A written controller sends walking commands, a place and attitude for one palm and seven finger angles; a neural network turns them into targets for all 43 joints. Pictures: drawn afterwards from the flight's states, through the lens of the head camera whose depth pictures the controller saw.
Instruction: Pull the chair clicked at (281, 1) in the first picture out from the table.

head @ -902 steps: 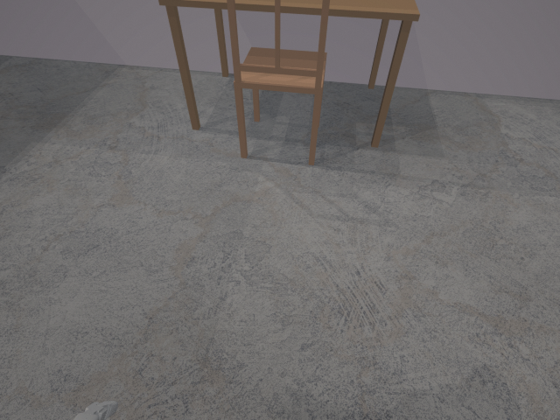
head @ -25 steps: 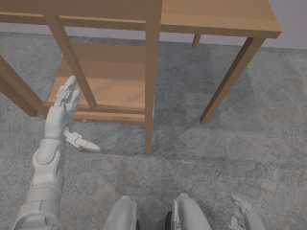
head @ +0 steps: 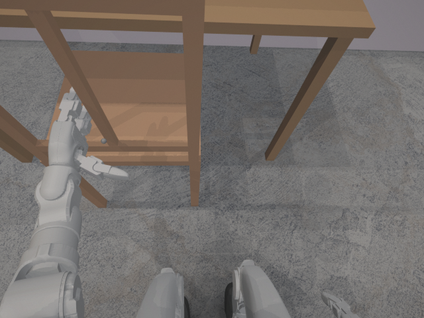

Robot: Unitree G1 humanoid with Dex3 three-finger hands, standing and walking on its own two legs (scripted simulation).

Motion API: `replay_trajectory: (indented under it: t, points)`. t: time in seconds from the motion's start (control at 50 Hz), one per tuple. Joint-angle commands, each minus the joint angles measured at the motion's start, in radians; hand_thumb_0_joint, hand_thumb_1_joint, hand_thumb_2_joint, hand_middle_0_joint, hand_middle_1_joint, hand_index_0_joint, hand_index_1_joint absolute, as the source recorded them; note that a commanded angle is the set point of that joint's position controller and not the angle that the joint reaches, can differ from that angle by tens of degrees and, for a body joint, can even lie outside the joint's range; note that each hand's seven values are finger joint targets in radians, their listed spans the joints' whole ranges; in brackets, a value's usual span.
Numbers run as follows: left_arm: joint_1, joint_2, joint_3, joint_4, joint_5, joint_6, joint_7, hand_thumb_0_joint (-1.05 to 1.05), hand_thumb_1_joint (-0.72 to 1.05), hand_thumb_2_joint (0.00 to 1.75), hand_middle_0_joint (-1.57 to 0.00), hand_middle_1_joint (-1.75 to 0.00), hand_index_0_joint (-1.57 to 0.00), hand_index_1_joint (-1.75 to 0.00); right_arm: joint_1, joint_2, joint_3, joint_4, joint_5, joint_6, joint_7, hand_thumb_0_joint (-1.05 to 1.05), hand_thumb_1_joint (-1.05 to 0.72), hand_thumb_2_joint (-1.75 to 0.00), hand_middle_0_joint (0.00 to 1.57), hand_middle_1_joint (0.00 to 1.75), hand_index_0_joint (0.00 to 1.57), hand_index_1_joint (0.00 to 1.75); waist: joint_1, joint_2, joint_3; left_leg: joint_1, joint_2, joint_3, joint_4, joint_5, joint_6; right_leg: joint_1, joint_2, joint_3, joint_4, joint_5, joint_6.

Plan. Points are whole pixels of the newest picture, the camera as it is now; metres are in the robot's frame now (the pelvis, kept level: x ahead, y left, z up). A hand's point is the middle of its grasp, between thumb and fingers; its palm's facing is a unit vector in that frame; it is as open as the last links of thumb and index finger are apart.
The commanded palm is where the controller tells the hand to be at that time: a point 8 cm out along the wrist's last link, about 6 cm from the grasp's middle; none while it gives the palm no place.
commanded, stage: push the fingers through the gap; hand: left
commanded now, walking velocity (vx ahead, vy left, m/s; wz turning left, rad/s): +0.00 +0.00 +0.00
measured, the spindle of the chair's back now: (87, 96) +0.50 +0.22 +0.06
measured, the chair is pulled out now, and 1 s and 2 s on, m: -0.01 -0.01 0.01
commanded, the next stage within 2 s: hook a spindle and tug to test in 0.72 s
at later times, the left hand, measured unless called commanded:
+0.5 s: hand (107, 126) +0.46 +0.19 +0.02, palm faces +0.00 -1.00 -0.04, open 16.9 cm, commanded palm +0.44 +0.24 +0.02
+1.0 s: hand (105, 129) +0.45 +0.19 +0.02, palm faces -0.01 -1.00 -0.04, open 16.6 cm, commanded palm +0.43 +0.23 +0.02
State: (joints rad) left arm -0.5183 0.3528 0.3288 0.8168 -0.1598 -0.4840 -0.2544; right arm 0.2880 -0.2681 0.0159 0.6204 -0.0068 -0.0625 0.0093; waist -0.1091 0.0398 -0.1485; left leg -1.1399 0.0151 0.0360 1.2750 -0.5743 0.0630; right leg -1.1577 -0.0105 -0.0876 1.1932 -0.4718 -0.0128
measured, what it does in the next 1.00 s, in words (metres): stands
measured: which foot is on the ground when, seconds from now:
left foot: down 0.00-1.00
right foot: down 0.00-1.00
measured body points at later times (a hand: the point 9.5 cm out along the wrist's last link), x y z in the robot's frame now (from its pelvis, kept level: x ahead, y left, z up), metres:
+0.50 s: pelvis +0.00 +0.00 +0.00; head +0.15 +0.02 +0.42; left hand +0.46 +0.24 +0.03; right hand +0.07 -0.27 -0.12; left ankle +0.01 +0.08 -0.62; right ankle +0.05 -0.12 -0.62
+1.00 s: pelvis +0.00 +0.00 +0.00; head +0.15 +0.03 +0.42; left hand +0.45 +0.25 +0.03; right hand +0.07 -0.26 -0.12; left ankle +0.01 +0.08 -0.62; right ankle +0.05 -0.12 -0.62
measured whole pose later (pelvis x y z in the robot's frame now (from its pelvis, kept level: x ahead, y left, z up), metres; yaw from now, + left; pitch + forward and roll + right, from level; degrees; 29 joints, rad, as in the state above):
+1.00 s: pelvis +0.00 +0.00 +0.00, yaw +0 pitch +26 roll -4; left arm -0.63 0.38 0.34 0.94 -0.13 -0.53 -0.25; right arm 0.28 -0.26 0.02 0.62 -0.02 0.02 0.02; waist -0.13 0.04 -0.14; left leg -1.16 0.02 0.02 1.29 -0.58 0.07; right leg -1.17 -0.01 -0.10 1.19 -0.47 -0.01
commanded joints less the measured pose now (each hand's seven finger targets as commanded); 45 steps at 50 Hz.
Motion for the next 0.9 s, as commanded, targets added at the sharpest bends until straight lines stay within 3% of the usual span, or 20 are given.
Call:
replay_trajectory:
  t: [0.0,0.1,0.16,0.28,0.34,0.36,0.42,0.52,0.6,0.64,0.66,0.68,0.74,0.78,0.8,0.82,0.88]
  points:
    - [-0.344,0.209,0.035,-0.165,-0.008,-0.086,0.018,0.00,-0.50,0.30,-0.06,-0.08,-0.06,-0.08,0.099,-0.169,-0.060,-0.068,-0.001,-0.016,-0.006,0.00,-0.90,-0.90,0.20,0.30,0.20,0.30,-0.009,0.038,-0.438,0.300,0.000,-0.115,-0.172,0.403,-0.059,0.242,0.029,0.048,-0.112,0.217,-0.017]
    - [-0.414,0.233,0.047,-0.149,0.002,-0.107,0.014,0.00,-0.50,0.30,-0.06,-0.08,-0.06,-0.08,0.112,-0.173,-0.060,-0.057,-0.007,-0.007,-0.010,0.00,-0.90,-0.90,0.20,0.30,0.20,0.30,-0.014,0.082,-0.482,0.332,-0.002,-0.118,-0.165,0.417,-0.061,0.234,0.028,0.050,-0.109,0.221,-0.020]
    - [-0.433,0.218,0.031,-0.119,0.007,-0.111,0.009,0.00,-0.50,0.30,-0.06,-0.08,-0.06,-0.08,0.116,-0.172,-0.059,-0.051,-0.009,0.002,-0.010,0.00,-0.90,-0.90,0.20,0.30,0.20,0.30,-0.019,0.104,-0.485,0.362,0.002,-0.124,-0.160,0.464,-0.066,0.210,0.029,0.045,-0.104,0.235,-0.021]
    - [-0.477,0.247,0.057,-0.028,0.012,-0.095,0.006,0.00,-0.50,0.30,-0.06,-0.08,-0.06,-0.08,0.125,-0.176,-0.054,-0.045,-0.010,0.026,-0.008,0.00,-0.90,-0.90,0.20,0.30,0.20,0.30,-0.029,0.070,-0.467,0.313,-0.001,-0.121,-0.150,0.440,-0.057,0.213,0.030,0.046,-0.101,0.236,-0.018]
    - [-0.476,0.241,0.052,-0.033,0.015,-0.100,0.004,0.00,-0.50,0.30,-0.06,-0.08,-0.06,-0.08,0.126,-0.174,-0.056,-0.059,-0.011,0.033,-0.003,0.00,-0.90,-0.90,0.20,0.30,0.20,0.30,-0.026,0.080,-0.505,0.332,0.000,-0.122,-0.149,0.459,-0.058,0.221,0.030,0.046,-0.098,0.246,-0.019]
    - [-0.461,0.275,0.081,-0.032,0.017,-0.104,0.006,0.00,-0.50,0.30,-0.06,-0.08,-0.06,-0.08,0.127,-0.177,-0.054,-0.059,-0.013,0.038,-0.002,0.00,-0.90,-0.90,0.20,0.30,0.20,0.30,-0.012,0.087,-0.512,0.331,0.000,-0.122,-0.149,0.476,-0.061,0.236,0.030,0.048,-0.094,0.258,-0.020]
    - [-0.463,0.269,0.075,-0.062,0.015,-0.110,0.005,0.00,-0.50,0.30,-0.06,-0.08,-0.06,-0.08,0.124,-0.171,-0.054,-0.067,-0.014,0.047,0.001,0.00,-0.90,-0.90,0.20,0.30,0.20,0.30,-0.015,0.072,-0.532,0.316,-0.003,-0.112,-0.145,0.472,-0.054,0.276,0.031,0.056,-0.100,0.282,-0.016]
    - [-0.475,0.290,0.092,-0.026,0.014,-0.104,-0.004,0.00,-0.50,0.30,-0.06,-0.08,-0.06,-0.08,0.124,-0.170,-0.050,-0.064,-0.010,0.056,-0.003,0.00,-0.90,-0.90,0.20,0.30,0.20,0.30,-0.027,0.045,-0.480,0.243,-0.007,-0.095,-0.142,0.395,-0.039,0.292,0.031,0.068,-0.111,0.264,-0.012]
    - [-0.493,0.288,0.077,-0.080,0.011,-0.122,-0.016,0.00,-0.50,0.30,-0.06,-0.08,-0.06,-0.08,0.120,-0.173,-0.051,-0.066,-0.011,0.055,-0.003,0.00,-0.90,-0.90,0.20,0.30,0.20,0.30,-0.020,0.121,-0.529,0.336,-0.001,-0.112,-0.149,0.438,-0.051,0.251,0.033,0.060,-0.108,0.254,-0.019]
    - [-0.506,0.256,0.048,-0.096,0.002,-0.126,-0.023,0.00,-0.50,0.30,-0.06,-0.08,-0.06,-0.08,0.121,-0.172,-0.052,-0.062,-0.012,0.051,-0.003,0.00,-0.90,-0.90,0.20,0.30,0.20,0.30,-0.031,0.123,-0.533,0.370,0.003,-0.121,-0.149,0.472,-0.054,0.232,0.036,0.052,-0.108,0.260,-0.020]
    - [-0.488,0.267,0.057,-0.094,0.002,-0.125,-0.023,0.00,-0.50,0.30,-0.06,-0.08,-0.06,-0.08,0.124,-0.176,-0.055,-0.058,-0.012,0.053,-0.003,0.00,-0.90,-0.90,0.20,0.30,0.20,0.30,-0.026,0.121,-0.538,0.380,0.006,-0.126,-0.150,0.483,-0.059,0.231,0.035,0.049,-0.108,0.259,-0.019]
    - [-0.482,0.244,0.039,-0.089,-0.002,-0.119,-0.024,0.00,-0.50,0.30,-0.06,-0.08,-0.06,-0.08,0.121,-0.173,-0.054,-0.058,-0.011,0.054,-0.001,0.00,-0.90,-0.90,0.20,0.30,0.20,0.30,-0.031,0.113,-0.533,0.375,0.005,-0.126,-0.152,0.475,-0.058,0.232,0.035,0.047,-0.111,0.256,-0.017]
    - [-0.460,0.261,0.062,-0.011,-0.001,-0.095,-0.022,0.00,-0.50,0.30,-0.06,-0.08,-0.06,-0.08,0.128,-0.179,-0.052,-0.049,-0.008,0.059,-0.005,0.00,-0.90,-0.90,0.20,0.30,0.20,0.30,-0.035,0.053,-0.472,0.293,-0.001,-0.116,-0.150,0.408,-0.046,0.242,0.035,0.052,-0.116,0.234,-0.016]
    - [-0.461,0.279,0.080,0.005,0.006,-0.089,-0.016,0.00,-0.50,0.30,-0.06,-0.08,-0.06,-0.08,0.125,-0.177,-0.051,-0.052,-0.008,0.062,-0.006,0.00,-0.90,-0.90,0.20,0.30,0.20,0.30,-0.029,0.058,-0.455,0.273,-0.003,-0.112,-0.156,0.385,-0.045,0.242,0.033,0.051,-0.115,0.220,-0.017]
    - [-0.481,0.268,0.063,-0.006,0.009,-0.092,-0.015,0.00,-0.50,0.30,-0.06,-0.08,-0.06,-0.08,0.121,-0.175,-0.048,-0.057,-0.008,0.062,-0.005,0.00,-0.90,-0.90,0.20,0.30,0.20,0.30,-0.031,0.088,-0.453,0.287,-0.004,-0.114,-0.159,0.394,-0.048,0.230,0.031,0.050,-0.114,0.219,-0.019]
    - [-0.474,0.279,0.078,-0.030,0.008,-0.098,-0.010,0.00,-0.50,0.30,-0.08,-0.13,-0.08,-0.13,0.122,-0.174,-0.050,-0.062,-0.011,0.062,-0.003,0.00,-0.90,-0.90,0.20,0.30,0.20,0.30,-0.021,0.082,-0.476,0.303,-0.003,-0.115,-0.160,0.411,-0.049,0.244,0.033,0.050,-0.113,0.229,-0.020]
    - [-0.487,0.247,0.042,-0.096,0.009,-0.121,-0.004,0.00,-0.50,0.30,-0.13,-0.30,-0.13,-0.30,0.118,-0.170,-0.053,-0.069,-0.012,0.061,0.000,0.00,-0.90,-0.90,0.20,0.30,0.20,0.30,-0.022,0.126,-0.523,0.387,0.006,-0.131,-0.157,0.495,-0.064,0.212,0.034,0.042,-0.104,0.251,-0.020]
